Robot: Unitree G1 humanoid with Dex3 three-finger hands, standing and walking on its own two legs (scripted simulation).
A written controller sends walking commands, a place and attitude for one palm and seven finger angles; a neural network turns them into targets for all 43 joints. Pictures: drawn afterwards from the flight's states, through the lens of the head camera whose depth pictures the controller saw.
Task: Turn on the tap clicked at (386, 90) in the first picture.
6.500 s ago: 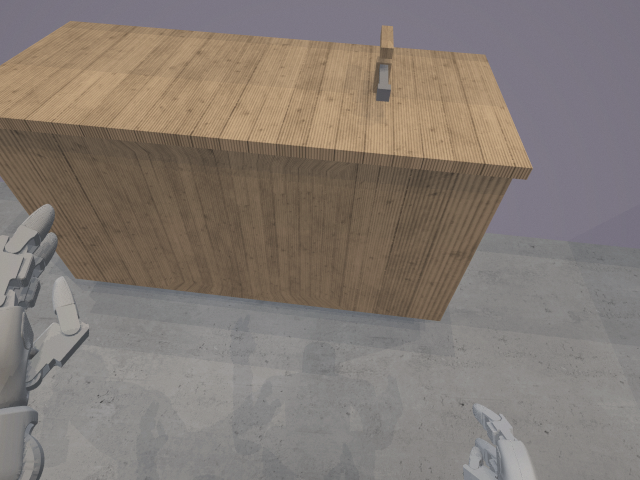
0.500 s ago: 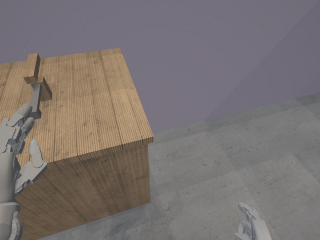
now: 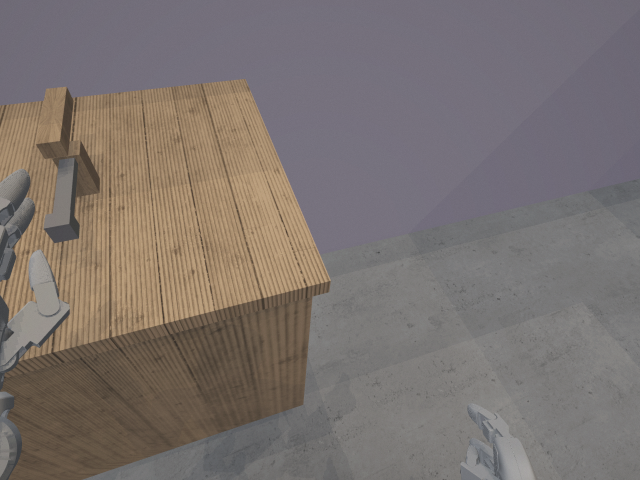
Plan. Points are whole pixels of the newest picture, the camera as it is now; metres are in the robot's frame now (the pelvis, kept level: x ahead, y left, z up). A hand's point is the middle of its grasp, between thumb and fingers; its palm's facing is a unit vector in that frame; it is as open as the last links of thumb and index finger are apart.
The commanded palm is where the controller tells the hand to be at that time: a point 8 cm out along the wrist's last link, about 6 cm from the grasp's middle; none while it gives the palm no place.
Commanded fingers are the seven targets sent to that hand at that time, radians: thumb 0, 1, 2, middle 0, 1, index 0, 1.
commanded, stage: come to a stop and stand still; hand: left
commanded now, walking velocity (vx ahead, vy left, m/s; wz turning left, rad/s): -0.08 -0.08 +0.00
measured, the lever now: (62, 226) +0.38 +0.36 +0.09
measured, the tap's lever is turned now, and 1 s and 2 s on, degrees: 0 0 0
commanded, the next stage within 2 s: none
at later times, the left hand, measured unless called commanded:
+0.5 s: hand out of the picture +0.24 +0.30 +0.21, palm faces +0.50 -0.85 -0.19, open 7.4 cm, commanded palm +0.15 +0.31 +0.19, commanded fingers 0.00 0.90 0.90 -0.20 -0.30 -0.20 -0.30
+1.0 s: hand out of the picture +0.20 +0.34 +0.19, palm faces +0.29 -0.86 -0.41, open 7.4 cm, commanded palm +0.14 +0.38 +0.19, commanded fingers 0.00 0.90 0.90 -0.20 -0.30 -0.20 -0.30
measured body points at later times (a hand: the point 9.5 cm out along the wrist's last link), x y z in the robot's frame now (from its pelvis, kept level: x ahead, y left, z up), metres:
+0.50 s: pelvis -0.01 +0.04 +0.01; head +0.00 +0.06 +0.46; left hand +0.20 +0.34 +0.21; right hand +0.17 -0.20 -0.05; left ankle +0.03 +0.14 -0.72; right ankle +0.05 -0.07 -0.72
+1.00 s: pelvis -0.03 +0.11 +0.02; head +0.01 +0.13 +0.46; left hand +0.18 +0.38 +0.21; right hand +0.15 -0.10 -0.06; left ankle +0.03 +0.14 -0.72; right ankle -0.03 -0.05 -0.72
